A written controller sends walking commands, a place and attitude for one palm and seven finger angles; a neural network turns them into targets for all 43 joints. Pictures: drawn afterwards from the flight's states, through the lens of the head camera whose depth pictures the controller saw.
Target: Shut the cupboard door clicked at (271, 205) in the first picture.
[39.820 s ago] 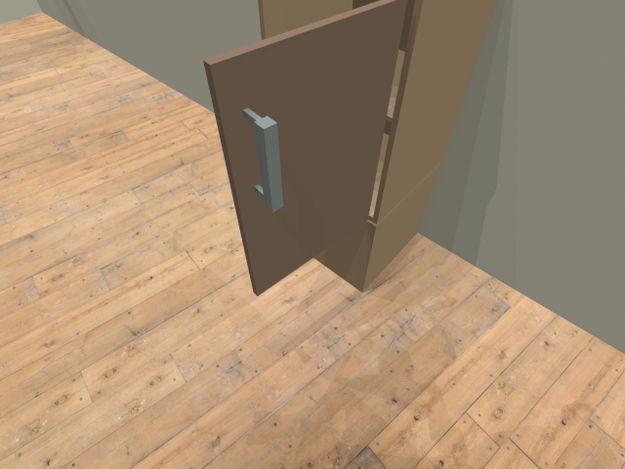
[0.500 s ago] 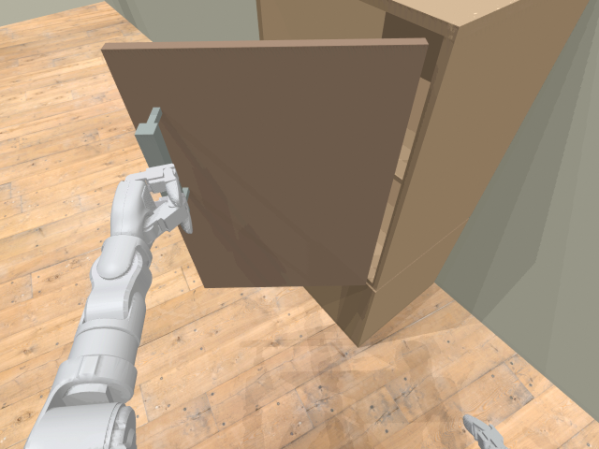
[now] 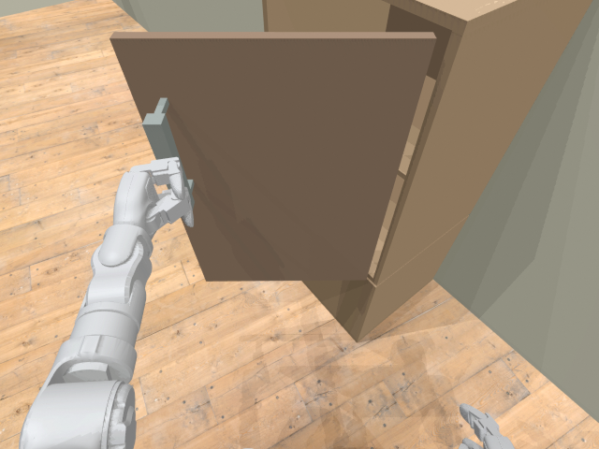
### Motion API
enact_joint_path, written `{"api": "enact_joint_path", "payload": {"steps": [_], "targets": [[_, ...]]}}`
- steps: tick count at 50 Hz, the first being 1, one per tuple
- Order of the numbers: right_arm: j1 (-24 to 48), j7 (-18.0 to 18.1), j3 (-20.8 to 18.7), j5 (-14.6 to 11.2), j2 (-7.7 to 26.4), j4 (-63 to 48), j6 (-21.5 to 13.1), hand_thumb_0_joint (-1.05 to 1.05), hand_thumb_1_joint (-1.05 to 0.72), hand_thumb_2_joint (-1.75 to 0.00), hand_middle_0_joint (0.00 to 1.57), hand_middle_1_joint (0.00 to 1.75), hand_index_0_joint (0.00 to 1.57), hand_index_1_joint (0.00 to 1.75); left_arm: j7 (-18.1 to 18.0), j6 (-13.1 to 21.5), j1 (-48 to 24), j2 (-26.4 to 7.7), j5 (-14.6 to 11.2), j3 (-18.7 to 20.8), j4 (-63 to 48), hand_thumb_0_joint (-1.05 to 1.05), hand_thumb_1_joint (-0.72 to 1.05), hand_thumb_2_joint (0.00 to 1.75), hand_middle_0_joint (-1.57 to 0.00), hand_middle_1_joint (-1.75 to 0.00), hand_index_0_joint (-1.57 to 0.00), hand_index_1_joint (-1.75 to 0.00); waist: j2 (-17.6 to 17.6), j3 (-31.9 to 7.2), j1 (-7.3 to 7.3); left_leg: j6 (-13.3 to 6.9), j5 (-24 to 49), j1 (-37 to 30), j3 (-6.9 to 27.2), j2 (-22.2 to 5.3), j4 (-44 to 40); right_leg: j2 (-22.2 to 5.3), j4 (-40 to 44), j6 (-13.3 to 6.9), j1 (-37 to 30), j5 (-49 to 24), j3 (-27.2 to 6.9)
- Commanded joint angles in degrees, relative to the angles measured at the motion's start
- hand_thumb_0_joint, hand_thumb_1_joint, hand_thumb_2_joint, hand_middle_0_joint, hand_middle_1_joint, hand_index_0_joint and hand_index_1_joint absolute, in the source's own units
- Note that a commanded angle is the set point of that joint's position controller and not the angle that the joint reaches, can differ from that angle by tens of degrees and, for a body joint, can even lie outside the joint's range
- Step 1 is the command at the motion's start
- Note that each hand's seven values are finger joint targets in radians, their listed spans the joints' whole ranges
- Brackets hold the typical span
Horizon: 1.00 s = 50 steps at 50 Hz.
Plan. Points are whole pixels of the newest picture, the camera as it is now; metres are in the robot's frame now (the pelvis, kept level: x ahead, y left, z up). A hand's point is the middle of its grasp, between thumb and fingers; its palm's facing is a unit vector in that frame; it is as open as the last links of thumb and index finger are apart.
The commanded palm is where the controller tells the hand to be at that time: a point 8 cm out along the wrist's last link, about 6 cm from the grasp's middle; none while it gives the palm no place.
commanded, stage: push the door shut along its arc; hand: left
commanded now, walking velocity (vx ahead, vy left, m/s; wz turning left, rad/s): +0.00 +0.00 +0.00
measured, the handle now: (175, 158) +0.50 +0.21 +0.10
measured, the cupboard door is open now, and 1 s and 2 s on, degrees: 53 39 22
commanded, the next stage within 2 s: pull the fist back off the door in 1.72 s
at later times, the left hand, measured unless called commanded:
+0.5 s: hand (209, 163) +0.48 +0.15 +0.11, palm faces -0.12 -0.99 -0.01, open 3.1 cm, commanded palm +0.48 +0.19 +0.11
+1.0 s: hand (236, 135) +0.54 +0.12 +0.12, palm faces -0.25 -0.97 -0.01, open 3.1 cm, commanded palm +0.55 +0.17 +0.11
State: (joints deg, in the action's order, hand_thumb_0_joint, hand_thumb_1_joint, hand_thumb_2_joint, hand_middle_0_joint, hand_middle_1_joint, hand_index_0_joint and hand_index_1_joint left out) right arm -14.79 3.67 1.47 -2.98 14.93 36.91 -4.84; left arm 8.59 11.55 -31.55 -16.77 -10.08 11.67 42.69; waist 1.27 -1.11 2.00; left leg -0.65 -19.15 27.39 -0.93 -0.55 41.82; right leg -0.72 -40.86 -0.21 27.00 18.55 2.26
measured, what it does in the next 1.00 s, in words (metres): stands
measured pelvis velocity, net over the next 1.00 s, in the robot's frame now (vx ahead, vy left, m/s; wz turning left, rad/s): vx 0.00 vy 0.00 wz -0.03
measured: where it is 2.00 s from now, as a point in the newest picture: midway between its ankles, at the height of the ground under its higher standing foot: outside the picture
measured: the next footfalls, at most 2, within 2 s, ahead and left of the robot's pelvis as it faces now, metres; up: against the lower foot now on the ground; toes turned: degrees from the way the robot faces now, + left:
none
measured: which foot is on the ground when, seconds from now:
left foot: down 0.00-1.00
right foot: down 0.00-1.00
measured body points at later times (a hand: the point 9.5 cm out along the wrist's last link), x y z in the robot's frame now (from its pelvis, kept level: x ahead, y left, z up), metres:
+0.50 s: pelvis +0.00 +0.01 -0.01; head +0.07 +0.01 +0.43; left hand +0.48 +0.20 +0.12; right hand +0.03 -0.26 -0.13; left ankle +0.02 +0.11 -0.71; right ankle +0.02 -0.12 -0.71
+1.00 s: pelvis +0.00 +0.00 -0.02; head +0.12 +0.00 +0.41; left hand +0.55 +0.17 +0.12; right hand -0.02 -0.28 -0.13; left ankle +0.02 +0.11 -0.71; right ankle +0.02 -0.12 -0.71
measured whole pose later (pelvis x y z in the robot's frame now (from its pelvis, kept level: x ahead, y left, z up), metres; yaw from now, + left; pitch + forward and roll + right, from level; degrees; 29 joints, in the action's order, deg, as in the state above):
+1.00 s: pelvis +0.00 +0.00 -0.02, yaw -1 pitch +18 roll -2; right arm -22.7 2.7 1.6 -0.9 17.1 38.8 -3.5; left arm 21.7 13.8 -67.1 -32.5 -5.4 17.5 75.3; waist 2.2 -2.5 12.6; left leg -0.7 -22.0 47.2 -0.6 -2.2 51.6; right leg 0.8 -48.3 -0.3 46.0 19.9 2.4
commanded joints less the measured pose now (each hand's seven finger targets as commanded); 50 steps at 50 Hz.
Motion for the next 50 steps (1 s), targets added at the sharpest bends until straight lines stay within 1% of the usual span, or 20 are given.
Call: {"api": "enact_joint_path", "payload": {"steps": [1, 4, 7, 9, 13, 15, 16, 24, 25, 26, 28, 29, 31, 34, 35, 39, 42, 43, 45, 50], "targets": [[-1.5, 0.7, -2.8, -0.1, 8.3, -5.1, -2.9, 0.00, -0.90, -0.90, 0.20, 0.30, 0.20, 0.30, 1.4, 6.7, -36.2, -12.7, -1.1, 2.5, -11.4, 0.00, 0.90, 0.90, -1.30, -1.50, -1.30, -1.50, 1.2, -19.8, 3.05, -0.7, 5.5, -9.0, 1.8, 0.8, -5.4, 1.1, 5.3, -0.9, -3.1, -8.4, -1.6], [-3.2, 0.6, -2.7, 0.1, 9.0, -4.1, -2.6, 0.00, -0.90, -0.90, 0.20, 0.30, 0.20, 0.30, 2.8, 6.6, -36.1, -14.2, -0.8, 3.4, -3.6, 0.00, 0.90, 0.90, -1.30, -1.50, -1.30, -1.50, 0.6, -20.8, 3.14, -0.5, 6.9, -7.8, 2.2, 0.8, -4.7, 1.3, 4.2, -1.1, -2.5, -9.7, -1.1], [-4.3, 0.1, -2.7, 0.0, 9.2, -3.9, -2.4, 0.00, -0.90, -0.90, 0.20, 0.30, 0.20, 0.30, 4.3, 5.8, -38.4, -12.2, -0.6, 1.5, 1.3, 0.00, 0.90, 0.90, -1.30, -1.50, -1.30, -1.50, 0.6, -19.3, 3.89, -0.4, 7.1, -6.0, 2.4, 0.8, -4.3, 1.2, 3.6, -1.1, -0.2, -10.3, -0.8], [-5.6, 0.0, -3.1, 0.3, 9.7, -3.7, -2.4, 0.00, -0.90, -0.90, 0.20, 0.30, 0.20, 0.30, 5.2, 6.4, -40.1, -13.8, -0.7, 2.8, 2.2, 0.00, 0.90, 0.90, -1.30, -1.50, -1.30, -1.50, 0.5, -21.3, 3.86, -0.4, 8.7, -6.9, 2.9, 0.6, -3.7, 1.5, 2.8, -1.2, 0.2, -11.1, -0.6], [-7.2, -0.4, -3.3, 0.4, 10.0, -3.2, -2.2, 0.00, -0.90, -0.90, 0.20, 0.30, 0.20, 0.30, 7.0, 7.1, -44.3, -11.1, -0.8, -0.1, 4.9, 0.00, 0.90, 0.90, -1.30, -1.50, -1.30, -1.50, 0.8, -20.6, 5.70, -0.2, 9.6, -6.9, 3.2, 0.3, -2.6, 1.7, 2.2, -1.2, 3.5, -11.3, -0.3], [-8.2, -0.4, -3.7, 0.5, 10.5, -2.7, -2.2, 0.00, -0.90, -0.90, 0.20, 0.30, 0.20, 0.30, 7.2, 7.9, -46.7, -12.8, -0.7, 0.9, 4.5, 0.00, 0.90, 0.90, -1.30, -1.50, -1.30, -1.50, 1.2, -21.8, 5.98, -0.2, 9.6, -7.5, 3.8, 0.1, -2.3, 1.8, 1.8, -1.2, 4.8, -10.4, -0.3], [-8.3, -0.5, -3.7, 0.6, 10.4, -2.7, -2.1, 0.00, -0.90, -0.90, 0.20, 0.30, 0.20, 0.30, 7.5, 8.0, -47.4, -11.0, -0.6, -0.7, 4.8, 0.00, 0.90, 0.90, -1.30, -1.50, -1.30, -1.50, 1.2, -22.5, 6.51, -0.2, 9.2, -8.1, 3.9, 0.1, -2.1, 1.8, 1.7, -1.1, 5.6, -9.8, -0.2], [-12.0, -0.5, -3.6, 1.1, 11.4, -0.8, -1.8, 0.00, -0.90, -0.90, 0.20, 0.30, 0.20, 0.30, 7.3, 8.2, -54.0, -18.3, 0.8, 4.0, 10.6, 0.00, 0.90, 0.90, -1.30, -1.50, -1.30, -1.50, 2.1, -24.3, 7.52, -0.4, 8.3, -5.4, 4.6, 0.0, -1.0, 2.1, 0.7, -1.2, 7.3, -8.1, -0.4], [-12.0, -0.7, -3.5, 1.1, 11.2, -0.7, -1.9, 0.00, -0.90, -0.90, 0.20, 0.30, 0.20, 0.30, 7.5, 8.4, -56.1, -16.9, 1.0, 2.3, 9.7, 0.00, 0.90, 0.90, -1.30, -1.50, -1.30, -1.50, 3.5, -24.8, 8.36, -0.3, 8.6, -6.0, 4.7, 0.0, -0.8, 2.1, 0.6, -1.0, 8.3, -8.3, -0.5], [-12.3, -0.7, -3.7, 1.2, 11.2, -0.5, -1.9, 0.00, -0.90, -0.90, 0.20, 0.30, 0.20, 0.30, 7.7, 8.4, -56.1, -17.1, 1.4, 2.5, 10.8, 0.00, 0.90, 0.90, -1.30, -1.50, -1.30, -1.50, 4.0, -24.9, 8.15, -0.3, 8.8, -5.9, 4.6, 0.0, -0.4, 2.1, 0.6, -1.1, 8.5, -8.4, -0.6], [-13.0, -0.9, -3.7, 1.4, 11.5, -0.6, -1.8, 0.00, -0.90, -0.90, 0.20, 0.30, 0.20, 0.30, 8.0, 8.3, -54.9, -19.2, 1.5, 4.3, 12.4, 0.00, 0.90, 0.90, -1.30, -1.50, -1.30, -1.50, 3.5, -26.3, 7.96, -0.4, 9.5, -5.5, 4.4, -0.1, 0.2, 2.2, 0.4, -1.1, 8.0, -9.2, -0.8], [-13.7, -0.7, -3.6, 1.5, 11.8, -0.7, -1.6, 0.00, -0.90, -0.90, 0.20, 0.30, 0.20, 0.30, 8.3, 8.5, -55.3, -22.0, 1.2, 6.6, 12.7, 0.00, 0.90, 0.90, -1.30, -1.50, -1.30, -1.50, 2.5, -26.8, 7.82, -0.6, 10.1, -4.8, 4.5, 0.0, 0.4, 2.4, 0.2, -1.2, 7.0, -9.9, -0.8], [-13.6, -0.9, -3.4, 1.4, 11.6, -1.0, -1.4, 0.00, -0.90, -0.90, 0.20, 0.30, 0.20, 0.30, 9.3, 8.1, -57.2, -21.2, 1.2, 5.4, 13.8, 0.00, 0.90, 0.90, -1.30, -1.50, -1.30, -1.50, 2.4, -26.0, 8.73, -0.7, 8.8, -2.4, 3.9, 0.2, 0.6, 2.3, 0.3, -0.8, 6.7, -10.0, -1.2], [-14.9, -0.6, -3.4, 1.5, 12.0, -1.0, -0.9, 0.00, -0.90, -0.90, 0.20, 0.30, 0.20, 0.30, 10.2, 7.7, -56.7, -25.4, 1.7, 8.0, 16.9, 0.00, 0.90, 0.90, -1.30, -1.50, -1.30, -1.50, 0.8, -25.8, 8.99, -1.1, 8.9, 0.4, 3.3, 0.2, 1.6, 2.5, 0.2, -0.7, 5.4, -11.2, -1.7], [-14.8, -0.6, -3.3, 1.3, 12.0, -1.2, -0.8, 0.00, -0.90, -0.90, 0.20, 0.30, 0.20, 0.30, 10.5, 7.6, -58.1, -25.7, 2.0, 7.7, 17.0, 0.00, 0.90, 0.90, -1.30, -1.50, -1.30, -1.50, 1.2, -25.1, 9.65, -1.1, 8.7, 1.1, 3.3, 0.1, 1.7, 2.4, 0.1, -0.5, 6.3, -11.2, -1.9], [-15.9, -0.6, -3.4, 1.6, 12.0, -1.5, -0.5, 0.00, -0.90, -0.90, 0.20, 0.30, 0.20, 0.30, 11.8, 7.8, -59.5, -26.6, 2.3, 7.8, 16.6, 0.00, 0.90, 0.90, -1.30, -1.50, -1.30, -1.50, 4.1, -28.5, 9.70, -1.1, 11.1, -0.2, 3.3, 0.2, 3.1, 2.6, -0.8, -0.7, 6.3, -13.0, -1.9], [-16.2, -0.7, -3.4, 1.6, 12.0, -1.0, -0.2, 0.00, -0.90, -0.90, 0.20, 0.30, 0.20, 0.30, 12.9, 6.9, -62.0, -24.8, 2.5, 5.8, 18.3, 0.00, 0.90, 0.90, -1.30, -1.50, -1.30, -1.50, 4.2, -27.6, 11.42, -1.1, 9.6, -0.2, 3.4, -0.1, 3.9, 2.6, -0.4, -0.3, 9.4, -11.2, -1.8], [-16.7, -0.6, -3.3, 1.6, 12.3, -0.8, -0.1, 0.00, -0.90, -0.90, 0.20, 0.30, 0.20, 0.30, 12.9, 6.3, -62.4, -26.9, 2.6, 7.1, 20.3, 0.00, 0.90, 0.90, -1.30, -1.50, -1.30, -1.50, 2.0, -26.2, 11.71, -1.3, 8.7, 2.2, 3.4, -0.1, 4.0, 2.7, -0.3, -0.2, 8.8, -10.9, -2.0], [-17.4, -0.3, -3.2, 1.7, 12.7, -0.8, 0.1, 0.00, -0.90, -0.90, 0.20, 0.30, 0.20, 0.30, 13.1, 6.0, -65.4, -30.0, 2.8, 8.8, 19.9, 0.00, 0.90, 0.90, -1.30, -1.50, -1.30, -1.50, 2.4, -27.7, 12.08, -1.5, 9.4, 2.8, 3.4, 0.0, 4.2, 2.7, -0.6, -0.2, 7.7, -11.9, -2.3], [-18.2, -0.5, -3.2, 2.2, 12.1, -0.2, -0.1, 0.00, -0.90, -0.90, 0.20, 0.30, 0.20, 0.30, 14.0, 6.0, -68.1, -27.0, 3.6, 5.7, 20.1, 0.00, 0.90, 0.90, -1.30, -1.50, -1.30, -1.50, 6.9, -30.7, 13.00, -1.1, 12.5, -1.0, 4.1, -0.2, 5.9, 2.9, -1.7, -0.3, 11.9, -12.4, -1.6]]}}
